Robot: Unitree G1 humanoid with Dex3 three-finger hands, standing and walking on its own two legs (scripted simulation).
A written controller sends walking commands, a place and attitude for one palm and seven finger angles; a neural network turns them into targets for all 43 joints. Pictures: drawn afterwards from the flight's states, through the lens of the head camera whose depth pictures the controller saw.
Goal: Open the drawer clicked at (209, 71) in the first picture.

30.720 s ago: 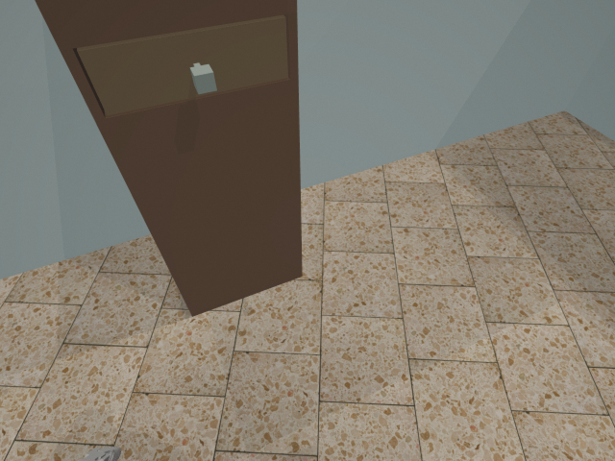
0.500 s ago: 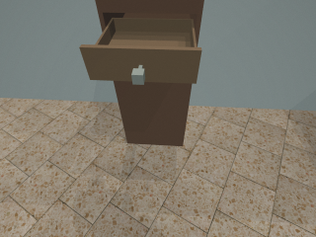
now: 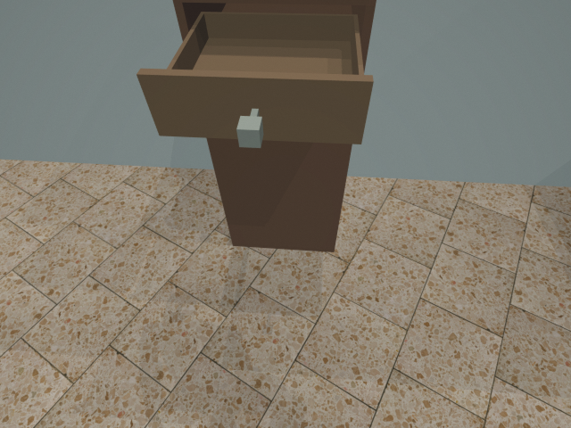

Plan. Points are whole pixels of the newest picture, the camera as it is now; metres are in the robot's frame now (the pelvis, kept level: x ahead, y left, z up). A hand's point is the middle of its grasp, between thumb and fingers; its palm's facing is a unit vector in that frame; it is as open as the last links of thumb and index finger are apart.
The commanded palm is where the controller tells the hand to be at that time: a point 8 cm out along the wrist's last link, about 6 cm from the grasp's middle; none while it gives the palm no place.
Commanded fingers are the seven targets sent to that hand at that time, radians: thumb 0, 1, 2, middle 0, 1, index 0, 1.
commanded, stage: look to check the result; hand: left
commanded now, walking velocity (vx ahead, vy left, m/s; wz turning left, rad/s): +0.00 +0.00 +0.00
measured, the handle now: (252, 125) +0.56 +0.09 +0.12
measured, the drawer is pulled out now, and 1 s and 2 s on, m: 0.30 0.30 0.30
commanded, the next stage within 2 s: stand and wait in 0.20 s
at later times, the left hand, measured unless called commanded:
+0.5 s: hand out of the picture +0.04 +0.17 -0.17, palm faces +0.02 -0.98 -0.22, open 7.4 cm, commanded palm none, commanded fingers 0.00 0.90 0.90 -0.20 -0.30 -0.20 -0.30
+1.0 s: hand out of the picture +0.03 +0.17 -0.17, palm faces +0.02 -0.98 -0.21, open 7.4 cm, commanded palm none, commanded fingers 0.00 0.90 0.90 -0.20 -0.30 -0.20 -0.30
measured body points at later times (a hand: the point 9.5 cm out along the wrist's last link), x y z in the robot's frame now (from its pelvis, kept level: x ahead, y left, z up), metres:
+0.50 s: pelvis +0.02 -0.01 +0.00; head +0.04 -0.02 +0.45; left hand +0.04 +0.22 -0.15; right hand +0.02 -0.23 -0.17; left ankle +0.03 +0.13 -0.74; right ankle +0.01 -0.09 -0.74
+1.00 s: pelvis +0.02 -0.01 +0.00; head +0.05 -0.02 +0.45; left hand +0.03 +0.22 -0.15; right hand +0.02 -0.23 -0.17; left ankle +0.03 +0.13 -0.74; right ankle +0.01 -0.09 -0.74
